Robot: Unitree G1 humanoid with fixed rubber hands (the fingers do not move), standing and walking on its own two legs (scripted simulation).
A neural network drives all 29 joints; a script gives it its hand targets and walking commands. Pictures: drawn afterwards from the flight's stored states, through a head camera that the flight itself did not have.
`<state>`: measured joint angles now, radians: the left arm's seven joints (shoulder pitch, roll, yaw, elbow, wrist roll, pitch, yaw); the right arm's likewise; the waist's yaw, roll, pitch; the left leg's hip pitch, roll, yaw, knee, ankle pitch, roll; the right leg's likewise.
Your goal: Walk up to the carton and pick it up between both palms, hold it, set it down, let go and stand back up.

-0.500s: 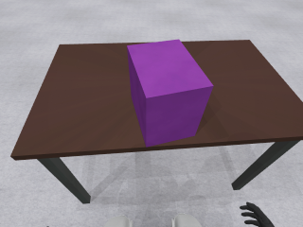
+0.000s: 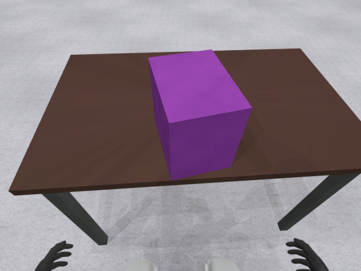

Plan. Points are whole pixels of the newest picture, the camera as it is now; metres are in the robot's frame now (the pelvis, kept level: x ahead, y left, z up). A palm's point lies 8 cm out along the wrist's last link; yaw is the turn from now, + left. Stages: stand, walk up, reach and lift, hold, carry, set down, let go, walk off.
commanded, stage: walk up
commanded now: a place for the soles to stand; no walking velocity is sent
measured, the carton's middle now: (191, 115) +0.47 -0.03 +0.08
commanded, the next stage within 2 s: reach and lift in 0.88 s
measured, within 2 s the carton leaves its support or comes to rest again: neither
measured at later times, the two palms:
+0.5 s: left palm out of the picture +0.12 +0.28 -0.06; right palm out of the picture +0.14 -0.31 -0.07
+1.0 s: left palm out of the picture +0.14 +0.29 -0.07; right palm out of the picture +0.14 -0.31 -0.08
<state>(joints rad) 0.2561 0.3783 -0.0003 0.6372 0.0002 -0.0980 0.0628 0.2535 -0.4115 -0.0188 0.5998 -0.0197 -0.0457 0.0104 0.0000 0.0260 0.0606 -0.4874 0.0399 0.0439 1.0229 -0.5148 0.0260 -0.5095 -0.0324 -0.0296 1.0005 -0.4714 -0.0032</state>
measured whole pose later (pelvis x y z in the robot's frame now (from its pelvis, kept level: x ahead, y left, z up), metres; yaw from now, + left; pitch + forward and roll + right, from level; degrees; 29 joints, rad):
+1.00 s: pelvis +0.00 -0.01 +0.00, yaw +1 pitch -2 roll -1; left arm 0.15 0.38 0.00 0.64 0.01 0.17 0.06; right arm 0.17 -0.41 -0.04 0.88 -0.10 -0.29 0.03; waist 0.00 0.03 0.06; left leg -0.47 0.04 0.02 1.01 -0.51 -0.01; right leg -0.48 -0.04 -0.06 0.99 -0.48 -0.01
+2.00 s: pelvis +0.02 -0.02 +0.07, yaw +1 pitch -7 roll +0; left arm 0.28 0.19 -0.01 0.31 0.00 -0.02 0.16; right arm 0.19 -0.28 -0.05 0.56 0.12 -0.24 0.14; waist 0.00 -0.02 0.04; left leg -0.05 0.03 0.03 0.41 -0.24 -0.02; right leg -0.08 -0.02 -0.06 0.43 -0.23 -0.02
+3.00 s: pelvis +0.04 -0.02 +0.07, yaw +1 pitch -5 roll +0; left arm -0.02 0.15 -0.04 -0.05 -0.03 0.49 0.21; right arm -0.01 -0.27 -0.01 0.23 0.30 0.10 0.00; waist 0.00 -0.02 0.00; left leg -0.04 0.04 0.03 0.36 -0.23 -0.02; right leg -0.06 -0.01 -0.06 0.36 -0.21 -0.02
